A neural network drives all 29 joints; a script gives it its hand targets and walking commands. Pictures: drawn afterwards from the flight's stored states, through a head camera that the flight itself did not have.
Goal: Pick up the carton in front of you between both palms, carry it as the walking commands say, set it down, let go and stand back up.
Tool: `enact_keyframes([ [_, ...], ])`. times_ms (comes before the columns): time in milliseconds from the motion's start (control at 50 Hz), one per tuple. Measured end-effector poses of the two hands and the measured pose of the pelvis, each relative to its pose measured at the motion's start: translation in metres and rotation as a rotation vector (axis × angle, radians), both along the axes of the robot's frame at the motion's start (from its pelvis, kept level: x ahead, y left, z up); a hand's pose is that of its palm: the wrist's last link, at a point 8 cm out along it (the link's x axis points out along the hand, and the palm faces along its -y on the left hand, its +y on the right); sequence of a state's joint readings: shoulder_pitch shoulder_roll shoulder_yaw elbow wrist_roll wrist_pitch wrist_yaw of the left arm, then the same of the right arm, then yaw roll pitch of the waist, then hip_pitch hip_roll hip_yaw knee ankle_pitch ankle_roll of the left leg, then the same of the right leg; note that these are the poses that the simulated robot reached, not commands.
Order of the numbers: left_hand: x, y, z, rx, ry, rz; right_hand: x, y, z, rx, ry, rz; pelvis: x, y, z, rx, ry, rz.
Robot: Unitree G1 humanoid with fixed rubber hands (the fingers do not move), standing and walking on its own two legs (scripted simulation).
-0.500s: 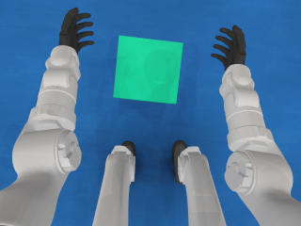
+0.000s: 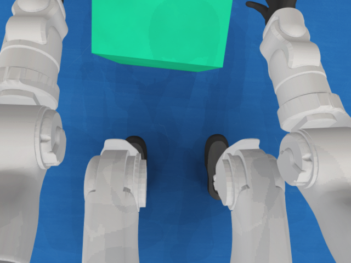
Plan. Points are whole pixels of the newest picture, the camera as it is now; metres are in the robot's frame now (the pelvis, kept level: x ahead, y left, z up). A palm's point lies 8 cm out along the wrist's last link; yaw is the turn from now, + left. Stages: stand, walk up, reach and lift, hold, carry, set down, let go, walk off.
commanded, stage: reach and lift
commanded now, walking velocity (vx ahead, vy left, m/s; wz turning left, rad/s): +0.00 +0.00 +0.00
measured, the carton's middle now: (163, 14) +0.55 +0.05 -0.27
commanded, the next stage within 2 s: none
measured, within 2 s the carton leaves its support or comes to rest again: leaves its support in 0.90 s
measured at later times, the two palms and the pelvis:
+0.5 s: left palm out of the picture +0.55 +0.22 -0.20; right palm (263, 10) +0.55 -0.12 -0.20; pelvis +0.01 +0.00 -0.02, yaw +0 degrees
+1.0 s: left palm out of the picture +0.55 +0.20 -0.18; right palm out of the picture +0.56 -0.10 -0.17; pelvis +0.01 +0.00 -0.03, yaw +0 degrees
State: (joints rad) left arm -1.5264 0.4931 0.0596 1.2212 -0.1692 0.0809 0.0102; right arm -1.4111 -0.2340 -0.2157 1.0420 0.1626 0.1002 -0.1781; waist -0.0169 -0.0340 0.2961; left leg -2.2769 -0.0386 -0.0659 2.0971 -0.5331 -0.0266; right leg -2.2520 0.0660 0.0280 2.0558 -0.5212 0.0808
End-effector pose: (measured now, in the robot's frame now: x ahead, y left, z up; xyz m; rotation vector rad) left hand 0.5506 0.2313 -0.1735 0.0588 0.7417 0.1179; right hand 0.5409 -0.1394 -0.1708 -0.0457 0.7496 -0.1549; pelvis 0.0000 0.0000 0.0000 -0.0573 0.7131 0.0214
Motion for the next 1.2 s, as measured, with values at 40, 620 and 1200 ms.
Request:
enact_keyframes([
  [40, 0.0, -0.001, -0.014, 0.003, 0.006, -0.002, 0.0, 0.0, -0.013, 0.002, 0.007, 0.0, -0.001, 0.001, -0.007, -0.001, -0.019, -0.002],
  [620, 0.005, -0.03, -0.025, -0.015, -0.014, -0.044, 0.007, 0.035, -0.025, 0.042, -0.018, 0.053, 0.002, 0.001, -0.019, 0.003, -0.073, -0.001],
  [1200, -0.025, -0.025, 0.096, -0.052, -0.066, 0.038, -0.009, 0.046, 0.095, 0.082, -0.099, -0.014, 0.007, -0.005, 0.008, 0.014, -0.006, 0.032],
])
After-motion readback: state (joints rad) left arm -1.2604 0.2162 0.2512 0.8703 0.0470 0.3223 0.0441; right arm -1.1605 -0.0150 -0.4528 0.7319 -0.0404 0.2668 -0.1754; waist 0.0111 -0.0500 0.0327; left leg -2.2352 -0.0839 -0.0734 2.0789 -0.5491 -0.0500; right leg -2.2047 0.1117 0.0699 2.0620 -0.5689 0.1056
